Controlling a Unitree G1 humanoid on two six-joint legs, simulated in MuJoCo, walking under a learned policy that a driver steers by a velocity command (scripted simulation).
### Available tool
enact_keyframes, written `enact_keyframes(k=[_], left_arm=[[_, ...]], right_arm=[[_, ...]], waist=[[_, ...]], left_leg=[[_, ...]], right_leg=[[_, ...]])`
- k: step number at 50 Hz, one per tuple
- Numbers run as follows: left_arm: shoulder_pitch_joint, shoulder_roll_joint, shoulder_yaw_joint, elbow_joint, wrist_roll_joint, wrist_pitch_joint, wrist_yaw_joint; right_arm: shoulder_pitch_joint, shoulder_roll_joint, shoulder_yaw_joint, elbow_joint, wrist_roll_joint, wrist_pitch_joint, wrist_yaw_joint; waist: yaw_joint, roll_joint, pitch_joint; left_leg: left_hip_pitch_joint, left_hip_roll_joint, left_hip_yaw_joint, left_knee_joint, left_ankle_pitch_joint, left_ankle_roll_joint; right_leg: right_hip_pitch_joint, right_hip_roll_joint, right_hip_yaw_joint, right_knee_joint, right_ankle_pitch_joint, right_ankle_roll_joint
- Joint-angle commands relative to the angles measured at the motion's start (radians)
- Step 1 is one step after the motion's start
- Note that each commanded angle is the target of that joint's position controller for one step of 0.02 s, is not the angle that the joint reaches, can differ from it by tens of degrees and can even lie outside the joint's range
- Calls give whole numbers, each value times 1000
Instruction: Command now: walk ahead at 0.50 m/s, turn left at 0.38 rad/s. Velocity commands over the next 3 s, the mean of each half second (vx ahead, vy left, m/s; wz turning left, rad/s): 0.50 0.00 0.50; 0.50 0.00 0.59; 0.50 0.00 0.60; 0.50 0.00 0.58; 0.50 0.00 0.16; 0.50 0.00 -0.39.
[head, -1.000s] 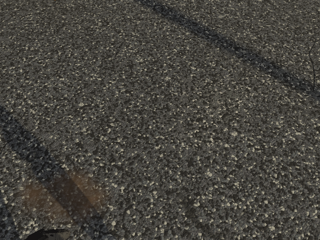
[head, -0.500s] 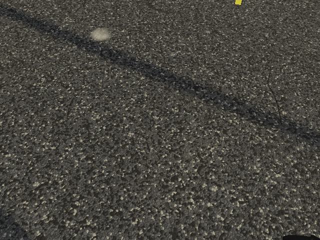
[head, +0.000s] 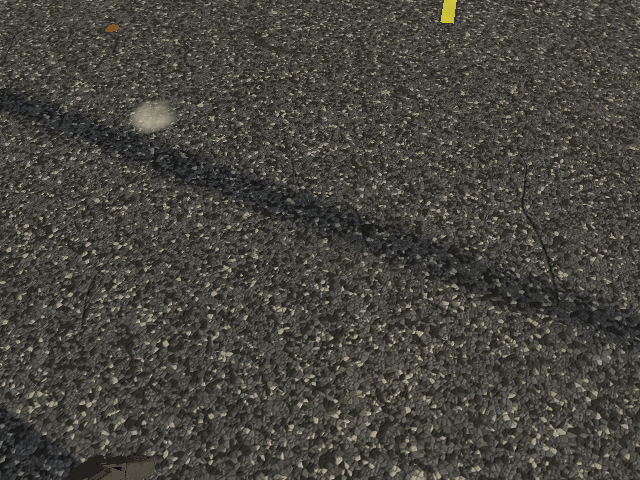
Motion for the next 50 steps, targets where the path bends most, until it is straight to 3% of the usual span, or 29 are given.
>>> enact_keyframes(k=[1, 4, 8, 12, 16, 18, 19, 20, 21, 22, 23, 24, 25, 26, 27, 28, 31, 35, 39, 42, 44, 45, 46, 47, 48, 49, 50], left_arm=[[136, 100, 38, 16, 2, -9, 1], [85, 104, 48, 42, 9, -32, 4], [106, 139, 63, 82, 11, -35, 18], [151, 185, 77, 114, -2, -22, 29], [188, 219, 92, 147, -25, 4, 29], [179, 251, 100, 149, -34, 18, 33], [167, 258, 101, 147, -39, 28, 34], [170, 236, 90, 143, -37, 31, 37], [209, 156, 60, 120, 7, 24, 37], [254, 71, 28, 64, 11, -7, 26], [132, 177, 48, 57, -28, -38, 14], [69, 188, 50, 34, -51, -54, 10], [67, 170, 46, 43, -33, -59, 19], [77, 178, 53, 55, -6, -55, 27], [96, 179, 56, 60, 1, -44, 25], [105, 172, 57, 61, 6, -34, 24], [59, 136, 48, 46, 15, -13, 26], [-89, 99, 30, 10, 7, -18, 16], [-178, 117, 31, -20, -9, -34, -3], [-153, 152, 44, -19, -12, -47, -12], [-28, 178, 63, 13, -10, -56, -6], [93, 215, 77, 30, 6, -61, 1], [229, 295, 96, 44, 25, -57, 9], [271, 281, 97, 75, 4, -43, -1], [217, 191, 73, 56, -9, -38, 0], [169, 156, 61, 49, -5, -27, 6], [126, 137, 52, 52, 2, -22, 8]], right_arm=[[-71, -103, -33, -105, -6, -7, -5], [-63, -47, -28, -108, -5, 25, -2], [-150, -29, -22, -146, -13, 29, 10], [-288, -15, -9, -196, -15, 24, 38], [-362, -41, -16, -247, -15, 29, 56], [-316, -73, -34, -255, -18, 35, 57], [-210, -105, -55, -233, -15, 38, 54], [-40, -166, -90, -186, -11, 44, 42], [75, -268, -119, -163, -2, 54, 18], [7, -326, -115, -204, -3, 38, 24], [13, -228, -88, -218, -8, 22, 35], [-11, -187, -76, -208, -16, 7, 36], [-72, -163, -67, -212, -17, 0, 35], [-130, -127, -57, -223, -21, -2, 29], [-160, -116, -51, -240, -33, -2, 24], [-169, -115, -51, -246, -34, -3, 19], [-135, -142, -59, -231, -26, -8, 1], [-82, -151, -63, -207, -17, 1, -16], [-23, -154, -66, -177, -8, 11, -21], [-19, -148, -68, -172, -9, 21, -27], [-43, -128, -63, -181, -12, 26, -26], [-49, -79, -44, -194, -19, 24, -21], [41, -17, -25, -216, -15, 19, -21], [100, -43, -19, -231, 5, 13, -23], [39, -137, -42, -213, 10, 15, -23], [-49, -159, -49, -226, 0, 21, -22], [-92, -147, -50, -237, -11, 24, -20]], waist=[[85, -156, -55], [40, -132, -12], [51, -84, 15], [101, -61, 53], [110, -63, 71], [67, -94, 13], [2, -93, -50], [-81, -66, -141], [-90, 131, -224], [10, 291, -366], [-69, 110, -353], [-57, 80, -220], [-8, -11, -137], [29, -6, -103], [57, 23, -89], [67, 27, -87], [63, 10, -55], [8, 46, -20], [-24, 59, -4], [0, 89, -13], [69, 108, -57], [128, 68, -168], [129, -135, -331], [109, -363, -373], [129, -221, -229], [133, -145, -127], [114, -103, -58]], left_leg=[[-386, 102, -43, 117, 109, 1], [-325, 115, -42, 79, 201, -19], [-356, 113, -39, -117, 381, -28], [-319, 97, 30, -321, 484, -3], [-326, 73, 77, -411, 376, 48], [-210, 7, 140, -418, 270, 88], [-64, -42, 173, -442, 255, 116], [195, -89, 168, -485, 299, 153], [479, 99, -136, -505, 352, 225], [717, 300, -733, -705, 62, 429], [697, 307, -735, -799, 2, 378], [588, 277, -599, -797, 54, 337], [437, 234, -484, -790, 172, 303], [325, 196, -394, -794, 283, 283], [248, 171, -353, -814, 353, 278], [212, 158, -331, -831, 406, 284], [138, 128, -248, -851, 516, 285], [98, 69, -194, -839, 416, 226], [135, 95, -264, -789, 340, 208], [213, 125, -348, -701, 353, 189], [206, 91, -354, -596, 435, 157], [137, 35, -302, -403, 421, 123], [-143, -92, -171, -68, 154, 49], [-383, -100, -124, 152, -161, 21], [-458, -35, -143, 238, -85, 12], [-456, -1, -101, 245, -5, 8], [-428, 28, -85, 205, 54, 5]], right_leg=[[344, -278, 319, -315, -51, -167], [233, -259, 164, -387, 125, -170], [258, -247, 18, -406, 230, -166], [299, -257, -79, -413, 228, -144], [432, -292, -124, -340, 328, -114], [466, -287, -157, -197, 654, -91], [447, -266, -183, -36, 786, -72], [336, -222, -208, 195, 758, -35], [51, -154, -212, 539, 217, 20], [-309, 57, -15, 839, -421, 66], [-411, 5, 134, 876, -376, 40], [-453, -32, 119, 830, -290, 14], [-406, -77, 119, 742, -211, 10], [-334, -106, 124, 654, -163, 16], [-272, -119, 128, 622, -128, 22], [-246, -116, 123, 587, -109, 34], [-248, -94, 98, 445, -10, 79], [-198, -39, 94, 144, 234, 97], [-141, -4, 111, 5, 280, 82], [-97, 3, 129, -45, 173, 49], [75, 13, 98, -99, 133, 6], [297, -75, 164, -80, 119, -45], [666, -298, 486, -93, -2, -164], [764, -423, 844, -205, -275, -249], [650, -391, 763, -244, -409, -212], [525, -350, 603, -251, -330, -172], [405, -306, 485, -275, -204, -158]])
